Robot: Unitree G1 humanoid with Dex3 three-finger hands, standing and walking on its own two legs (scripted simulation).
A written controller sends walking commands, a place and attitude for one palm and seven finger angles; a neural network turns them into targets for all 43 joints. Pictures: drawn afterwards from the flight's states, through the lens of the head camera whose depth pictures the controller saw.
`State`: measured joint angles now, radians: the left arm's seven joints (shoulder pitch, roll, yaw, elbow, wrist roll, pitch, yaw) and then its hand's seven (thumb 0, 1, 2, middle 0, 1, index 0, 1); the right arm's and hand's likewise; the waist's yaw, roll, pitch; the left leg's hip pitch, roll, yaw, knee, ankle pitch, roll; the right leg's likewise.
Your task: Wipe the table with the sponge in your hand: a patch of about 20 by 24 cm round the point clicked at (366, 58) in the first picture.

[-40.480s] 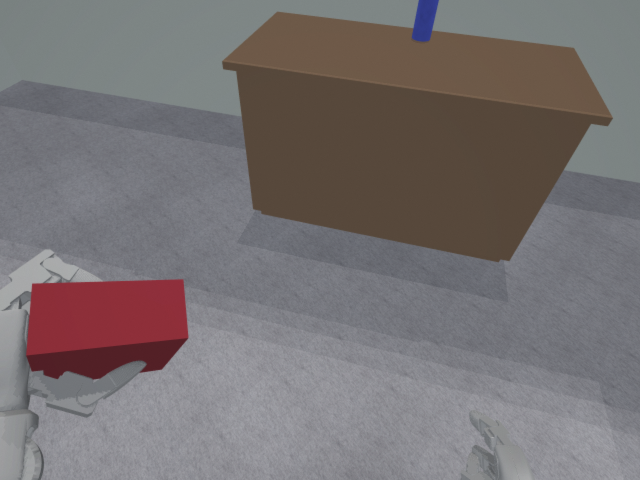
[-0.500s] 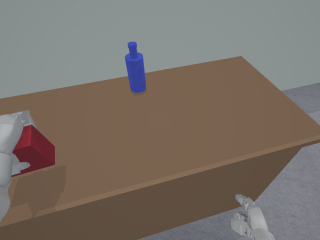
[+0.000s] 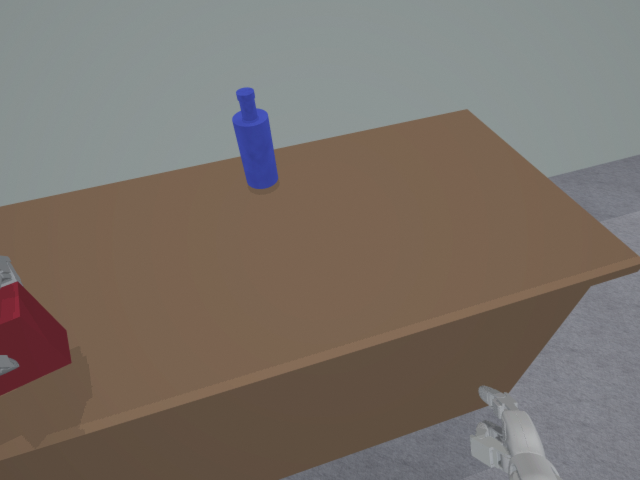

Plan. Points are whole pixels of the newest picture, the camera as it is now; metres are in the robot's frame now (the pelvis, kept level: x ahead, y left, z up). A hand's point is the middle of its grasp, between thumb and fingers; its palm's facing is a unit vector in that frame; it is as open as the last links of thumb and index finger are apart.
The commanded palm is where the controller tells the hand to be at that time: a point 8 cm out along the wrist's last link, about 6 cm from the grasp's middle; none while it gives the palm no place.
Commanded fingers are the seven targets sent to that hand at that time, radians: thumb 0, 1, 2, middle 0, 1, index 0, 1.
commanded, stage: move the sponge above the wiping area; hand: left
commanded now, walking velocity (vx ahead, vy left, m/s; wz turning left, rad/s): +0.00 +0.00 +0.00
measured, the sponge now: out of the picture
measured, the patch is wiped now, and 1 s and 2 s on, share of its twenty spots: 0.00 0.00 0.00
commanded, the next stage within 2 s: lower the sponge onto the table in 0.04 s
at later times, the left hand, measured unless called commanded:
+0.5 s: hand (11, 348) +0.20 +0.40 +0.08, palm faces -0.16 -0.07 -0.98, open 9.6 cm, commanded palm +0.18 +0.38 +0.16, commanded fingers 0.00 0.10 1.30 -1.20 -1.60 -1.20 -1.60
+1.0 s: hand (25, 361) +0.19 +0.39 +0.06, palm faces -0.14 -0.05 -0.99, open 9.6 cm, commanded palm +0.18 +0.38 +0.13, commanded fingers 0.00 0.10 1.30 -1.20 -1.60 -1.20 -1.60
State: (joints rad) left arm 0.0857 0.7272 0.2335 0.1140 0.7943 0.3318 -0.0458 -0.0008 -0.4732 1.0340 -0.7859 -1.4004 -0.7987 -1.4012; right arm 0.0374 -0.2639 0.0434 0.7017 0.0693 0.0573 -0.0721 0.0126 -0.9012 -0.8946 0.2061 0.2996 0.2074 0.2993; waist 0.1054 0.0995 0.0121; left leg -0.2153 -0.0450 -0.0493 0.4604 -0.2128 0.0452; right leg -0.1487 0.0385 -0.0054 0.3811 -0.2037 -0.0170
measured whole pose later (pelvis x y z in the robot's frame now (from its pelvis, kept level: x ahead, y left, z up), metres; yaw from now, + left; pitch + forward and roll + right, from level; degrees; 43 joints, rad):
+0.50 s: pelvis -0.01 +0.00 +0.00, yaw +1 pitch -1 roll -2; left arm 0.08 0.69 0.17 0.16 0.82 0.27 -0.12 0.00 -0.48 1.04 -0.79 -1.41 -0.80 -1.41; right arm 0.07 -0.28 0.04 0.69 0.07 0.03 -0.09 0.01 -0.90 -0.89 0.21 0.30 0.21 0.30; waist 0.09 0.11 0.02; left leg -0.24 -0.06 -0.06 0.48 -0.21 0.05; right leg -0.17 0.03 -0.02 0.40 -0.21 -0.01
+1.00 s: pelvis -0.01 +0.01 +0.00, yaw +1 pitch -1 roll -2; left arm 0.13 0.65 0.16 0.10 0.88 0.12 -0.07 0.00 -0.47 1.04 -0.78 -1.42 -0.80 -1.42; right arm 0.10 -0.27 0.02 0.68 0.05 0.00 -0.11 0.01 -0.90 -0.89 0.21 0.30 0.21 0.30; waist 0.12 0.09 0.01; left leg -0.26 -0.07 -0.06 0.51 -0.22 0.07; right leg -0.18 0.02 -0.02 0.42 -0.22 0.00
